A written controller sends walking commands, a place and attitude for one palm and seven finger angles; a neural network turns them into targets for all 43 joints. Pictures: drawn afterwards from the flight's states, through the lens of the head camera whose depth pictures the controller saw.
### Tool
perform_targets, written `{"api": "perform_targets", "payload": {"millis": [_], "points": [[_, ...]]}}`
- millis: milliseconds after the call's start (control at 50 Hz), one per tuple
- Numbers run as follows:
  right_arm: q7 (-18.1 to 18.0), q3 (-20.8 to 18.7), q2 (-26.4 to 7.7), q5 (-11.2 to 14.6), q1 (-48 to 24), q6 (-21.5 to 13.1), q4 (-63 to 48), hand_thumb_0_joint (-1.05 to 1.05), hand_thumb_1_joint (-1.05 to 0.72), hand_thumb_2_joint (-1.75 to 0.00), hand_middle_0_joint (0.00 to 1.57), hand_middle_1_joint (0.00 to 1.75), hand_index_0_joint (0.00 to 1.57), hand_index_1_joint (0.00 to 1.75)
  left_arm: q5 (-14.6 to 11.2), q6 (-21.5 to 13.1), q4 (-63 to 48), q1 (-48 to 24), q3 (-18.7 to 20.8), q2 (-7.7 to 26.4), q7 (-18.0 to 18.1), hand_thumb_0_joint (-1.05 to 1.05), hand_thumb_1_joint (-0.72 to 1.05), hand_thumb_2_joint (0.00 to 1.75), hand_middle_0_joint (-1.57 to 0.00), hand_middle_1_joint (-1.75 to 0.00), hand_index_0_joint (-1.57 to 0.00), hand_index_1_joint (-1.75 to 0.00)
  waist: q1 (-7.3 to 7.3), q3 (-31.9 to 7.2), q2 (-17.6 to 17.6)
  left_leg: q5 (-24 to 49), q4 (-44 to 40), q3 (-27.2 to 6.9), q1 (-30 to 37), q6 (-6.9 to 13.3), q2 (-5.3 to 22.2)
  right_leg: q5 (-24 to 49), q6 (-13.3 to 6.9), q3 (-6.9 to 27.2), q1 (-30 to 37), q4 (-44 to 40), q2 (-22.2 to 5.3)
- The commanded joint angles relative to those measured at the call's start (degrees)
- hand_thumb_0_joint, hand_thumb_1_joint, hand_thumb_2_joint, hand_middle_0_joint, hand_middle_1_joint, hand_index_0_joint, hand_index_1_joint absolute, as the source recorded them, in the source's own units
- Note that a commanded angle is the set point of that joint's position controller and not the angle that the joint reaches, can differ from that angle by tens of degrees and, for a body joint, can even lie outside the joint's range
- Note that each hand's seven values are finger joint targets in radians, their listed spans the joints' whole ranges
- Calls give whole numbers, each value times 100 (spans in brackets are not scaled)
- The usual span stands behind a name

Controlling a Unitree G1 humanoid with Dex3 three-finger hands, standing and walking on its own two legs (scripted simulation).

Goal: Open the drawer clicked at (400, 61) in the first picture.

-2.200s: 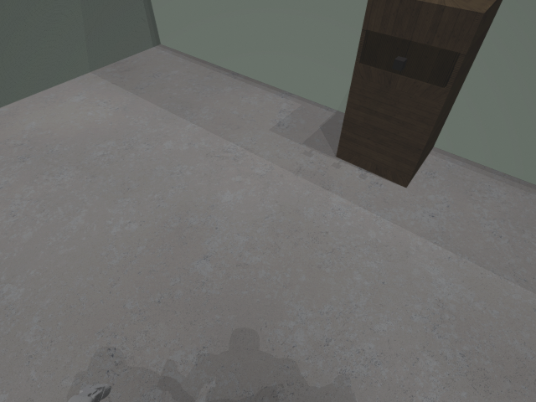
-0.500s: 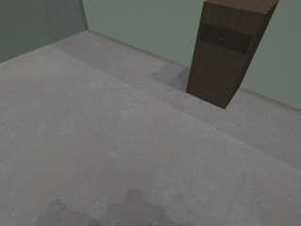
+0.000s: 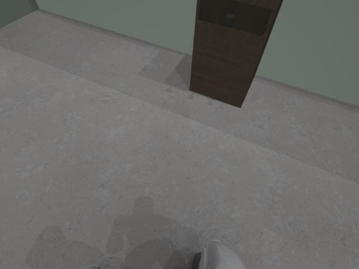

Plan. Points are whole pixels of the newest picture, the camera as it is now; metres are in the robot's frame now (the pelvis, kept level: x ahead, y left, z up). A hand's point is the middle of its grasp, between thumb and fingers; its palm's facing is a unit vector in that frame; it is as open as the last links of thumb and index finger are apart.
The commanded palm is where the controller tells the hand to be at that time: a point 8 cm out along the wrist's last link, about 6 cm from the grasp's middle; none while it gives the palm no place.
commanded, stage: walk to a spot facing it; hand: left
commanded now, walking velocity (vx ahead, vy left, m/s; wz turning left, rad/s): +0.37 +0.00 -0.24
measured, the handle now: (230, 18) +1.33 -0.25 -0.10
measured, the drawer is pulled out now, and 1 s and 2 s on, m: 0.00 0.00 0.00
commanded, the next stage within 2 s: turn to face it in 0.94 s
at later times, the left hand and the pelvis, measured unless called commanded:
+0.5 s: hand (125, 245) +0.19 +0.15 -0.15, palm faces +0.04 -0.99 -0.15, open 7.3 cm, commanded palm none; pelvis +0.22 -0.02 +0.02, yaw -3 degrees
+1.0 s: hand (132, 132) +0.55 +0.18 -0.15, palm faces -0.17 -0.97 -0.17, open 7.4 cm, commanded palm none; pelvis +0.44 +0.01 +0.02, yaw -13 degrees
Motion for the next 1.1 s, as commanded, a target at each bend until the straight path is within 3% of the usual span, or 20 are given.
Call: {"api": "perform_targets", "payload": {"millis": [0, 20, 40, 60, 80, 120, 180, 260, 500, 540, 580, 600, 620, 640, 680, 720, 820, 1000, 1060, 1080], "points": [[-31, -349, -1434, 106, -567, -143, -431, 0, -90, -90, 20, 30, 20, 30, 64, -160, 253, 1915, 107, 359, 41, 0, 90, 90, -20, -30, -20, -30, 1215, -683, 687, 6492, 1874, 281, -1641, 576, 792, 1092, -272, -298, 3160, -1050, 523], [30, -358, -1298, 145, -604, -151, -447, 0, -90, -90, 20, 30, 20, 30, 98, -228, 456, 2588, 211, 699, 91, 0, 90, 90, -20, -30, -20, -30, 1513, -1070, 254, 5041, 3284, 255, -2249, 440, 545, 1390, -415, 223, 4131, -1504, 124], [86, -287, -764, 209, -112, -137, -469, 0, -90, -90, 20, 30, 20, 30, 87, -288, 460, 2632, 307, 1221, 163, 0, 90, 90, -20, -30, -20, -30, 1256, -1567, -1065, 600, 5225, 41, -3570, 261, -78, 1261, -1033, 2405, 4951, -1882, -1429], [62, -299, -674, 202, -100, -107, -616, 0, -90, -90, 20, 30, 20, 30, -29, -277, 340, 2431, 377, 1491, 184, 0, 90, 90, -20, -30, -20, -30, 1052, -1831, -1320, -391, 6526, -537, -3979, 361, -281, 723, -1468, 4271, 4604, -2887, -2266], [80, -325, -747, 177, -415, -57, -699, 0, -90, -90, 20, 30, 20, 30, -97, -250, 127, 1803, 352, 1313, 226, 0, 90, 90, -20, -30, -20, -30, 855, -915, -398, 153, 6622, -860, -4152, 481, 66, -415, -1434, 3997, 3673, -3424, -2215], [135, -319, -636, 53, -684, 49, -702, 0, -90, -90, 20, 30, 20, 30, -58, -285, -42, 944, 185, 856, 235, 0, 90, 90, -20, -30, -20, -30, 413, -41, -279, 836, 6288, -943, -4009, 407, 443, -1323, -991, 3306, 1722, -3717, -1896], [159, -295, -396, -26, -387, 232, -601, 0, -90, -90, 20, 30, 20, 30, 5, -389, 8, 701, 70, 564, 268, 0, 90, 90, -20, -30, -20, -30, -9, -115, 114, 1102, 5542, -900, -3632, 308, 527, -496, -698, 2169, 984, -3729, -1385], [218, -334, -428, -36, -747, 310, -815, 0, -90, -90, 20, 30, 20, 30, -6, -470, 162, 1022, 56, 414, 235, 0, 90, 90, -20, -30, -20, -30, 0, -159, -401, 1661, 4694, -712, -4099, 98, 561, 53, -524, 1603, 1317, -3881, -1020], [389, -325, -390, 13, -2813, 88, -1546, 0, -90, -90, 20, 30, 20, 30, 46, -541, 581, 2134, 52, 379, 305, 0, 90, 90, -20, -30, -20, -30, 565, 1, -437, 1572, 2042, -274, -4390, 176, 274, 2380, -616, 1428, 3191, -3326, -1260], [361, -338, -446, 12, -2641, 48, -1485, 0, -90, -90, 20, 30, 20, 30, 35, -526, 626, 2134, 60, 401, 305, 0, 90, 90, -20, -30, -20, -30, 451, -183, -515, 1393, 1609, -75, -3829, 277, 44, 3182, -539, 1307, 3325, -2891, -1171], [254, -423, -727, -21, -1352, -23, -1071, 0, -90, -90, 20, 30, 20, 30, -5, -532, 618, 1953, 76, 385, 305, 0, 90, 90, -20, -30, -20, -30, -149, -822, -215, 1952, 899, -30, -1792, 446, -103, 3815, -276, 889, 2705, -1312, -807], [186, -547, -1249, -77, -401, -68, -832, 0, -90, -90, 20, 30, 20, 30, -58, -537, 519, 1990, 65, 202, 272, 0, 90, 90, -20, -30, -20, -30, -487, -1549, 513, 2385, 742, -1290, -111, 826, 934, 2360, 25, 545, 1500, 108, -341], [157, -653, -1779, -68, 212, -55, -668, 0, -90, -90, 20, 30, 20, 30, -92, -566, 379, 2015, -13, -31, 215, 0, 90, 90, -20, -30, -20, -30, -535, -1914, 1617, 3183, 270, -3108, 921, 1485, 2448, -1395, 225, 277, 14, 1966, 311], [135, -595, -1615, -1, 116, 5, -641, 0, -90, -90, 20, 30, 20, 30, -30, -556, 307, 1672, 50, 188, 259, 0, 90, 90, -20, -30, -20, -30, -528, -1627, 904, 3102, 31, -3080, 572, 1640, 2545, -1546, 126, 772, -322, 2634, 66], [113, -452, -985, 18, -755, -45, -828, 0, -90, -90, 20, 30, 20, 30, -6, -462, 322, 1185, 83, 91, 200, 0, 90, 90, -20, -30, -20, -30, -220, -532, 269, 2453, -399, -2196, -981, 1294, 2157, -683, 198, 900, -507, 2840, -421], [89, -346, -651, -9, -1051, -117, -840, 0, -90, -90, 20, 30, 20, 30, 66, -312, 384, 1324, 106, -178, 142, 0, 90, 90, -20, -30, -20, -30, 91, -86, 244, 2572, -605, -1314, -1847, 949, 1761, -225, 267, 928, -146, 2595, -532], [59, -345, -622, 23, -1095, -183, -898, 0, -90, -90, 20, 30, 20, 30, 111, -29, 220, 1357, 152, -316, 64, 0, 90, 90, -20, -30, -20, -30, 362, -27, 609, 2784, -860, -131, -2053, 856, 1415, 540, 424, 711, -349, 1989, -602], [46, -441, -968, -27, -602, -49, -787, 0, -90, -90, 20, 30, 20, 30, 61, -23, -492, -183, 155, -109, -40, 0, 90, 90, -20, -30, -20, -30, 45, 252, 750, 4592, -233, 659, -974, 765, 1496, 619, 348, 10, -252, -633, -291], [43, -490, -1190, 3, -678, 12, -821, 0, -90, -90, 20, 30, 20, 30, 90, -108, -345, 469, 175, 78, 15, 0, 90, 90, -20, -30, -20, -30, 340, -325, 740, 6090, 1053, 814, -916, 646, 1533, 549, 122, -177, 1047, -1095, 106], [64, -490, -1251, 27, -775, 33, -863, 0, -90, -90, 20, 30, 20, 30, 111, -162, -182, 1095, 207, 252, 43, 0, 90, 90, -20, -30, -20, -30, 663, -724, 590, 5958, 1971, 881, -1192, 486, 1365, 905, 73, -227, 1985, -1510, 223]]}}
